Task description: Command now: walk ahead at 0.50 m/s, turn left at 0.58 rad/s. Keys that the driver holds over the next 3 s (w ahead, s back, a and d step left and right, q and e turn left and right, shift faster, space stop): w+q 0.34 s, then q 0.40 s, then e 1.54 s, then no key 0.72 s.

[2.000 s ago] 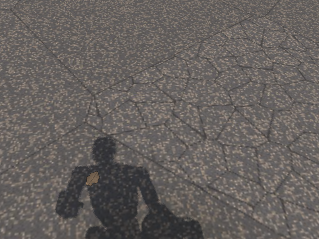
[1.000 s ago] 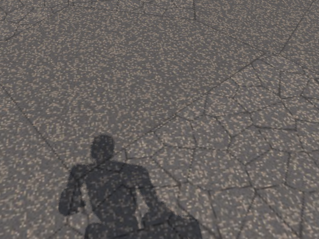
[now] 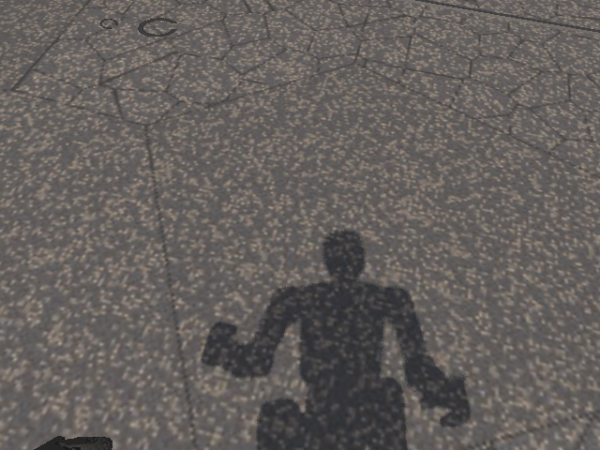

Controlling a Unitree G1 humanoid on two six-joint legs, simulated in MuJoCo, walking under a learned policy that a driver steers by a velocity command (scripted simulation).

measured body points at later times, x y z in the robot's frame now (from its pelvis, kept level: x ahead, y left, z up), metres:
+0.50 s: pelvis +0.27 -0.04 +0.00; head +0.31 -0.03 +0.45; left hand +0.25 +0.25 -0.12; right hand +0.51 -0.26 -0.10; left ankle +0.30 +0.12 -0.68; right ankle +0.28 -0.15 -0.75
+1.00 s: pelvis +0.39 +0.03 -0.01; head +0.41 +0.05 +0.44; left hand +0.37 +0.33 -0.14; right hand +0.66 -0.11 -0.10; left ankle +0.40 +0.14 -0.75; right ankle +0.48 -0.10 -0.72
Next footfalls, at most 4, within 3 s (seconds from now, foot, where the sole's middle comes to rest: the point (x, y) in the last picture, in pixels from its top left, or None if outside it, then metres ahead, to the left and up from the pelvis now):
0.24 right None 0.32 -0.14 -0.78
0.70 left None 0.44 0.16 -0.78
1.06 right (322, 429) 0.50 -0.08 -0.78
1.38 left None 0.42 0.16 -0.78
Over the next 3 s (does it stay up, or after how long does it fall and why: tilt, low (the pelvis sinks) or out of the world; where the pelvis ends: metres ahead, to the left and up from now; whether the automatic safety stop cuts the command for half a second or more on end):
stays up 0.41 0.00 -0.01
